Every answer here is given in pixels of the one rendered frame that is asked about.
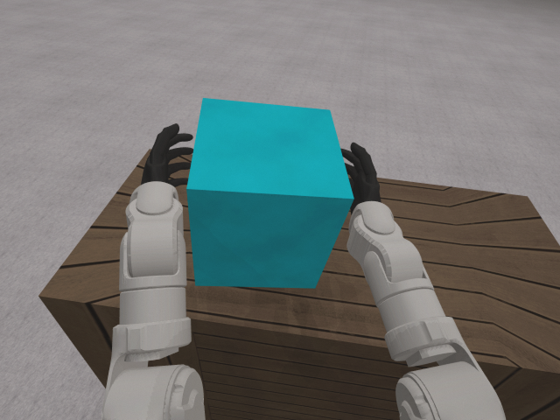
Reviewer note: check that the robot right upper arm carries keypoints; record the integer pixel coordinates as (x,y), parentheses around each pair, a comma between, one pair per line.
(455,391)

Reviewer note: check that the robot left forearm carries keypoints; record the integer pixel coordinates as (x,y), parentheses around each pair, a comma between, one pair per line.
(152,276)

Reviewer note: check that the robot right forearm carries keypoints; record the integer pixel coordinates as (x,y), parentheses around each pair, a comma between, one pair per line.
(418,331)

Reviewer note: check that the carton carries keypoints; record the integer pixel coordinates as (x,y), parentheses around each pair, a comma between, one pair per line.
(268,193)

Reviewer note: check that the robot left upper arm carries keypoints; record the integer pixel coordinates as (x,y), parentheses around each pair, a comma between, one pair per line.
(172,392)

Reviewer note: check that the robot right hand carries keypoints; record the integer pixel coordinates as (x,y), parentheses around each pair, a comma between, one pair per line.
(364,184)

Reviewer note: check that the pedestal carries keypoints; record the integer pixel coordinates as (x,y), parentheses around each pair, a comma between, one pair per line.
(266,353)

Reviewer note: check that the robot left hand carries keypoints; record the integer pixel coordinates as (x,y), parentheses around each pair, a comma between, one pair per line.
(157,167)

